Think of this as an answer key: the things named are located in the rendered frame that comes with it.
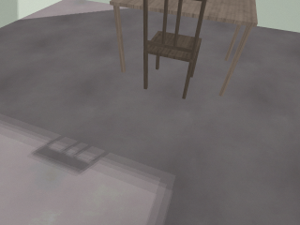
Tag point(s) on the chair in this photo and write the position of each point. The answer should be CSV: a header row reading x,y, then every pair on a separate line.
x,y
171,45

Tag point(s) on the table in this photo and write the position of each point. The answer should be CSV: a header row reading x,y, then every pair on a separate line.
x,y
240,12

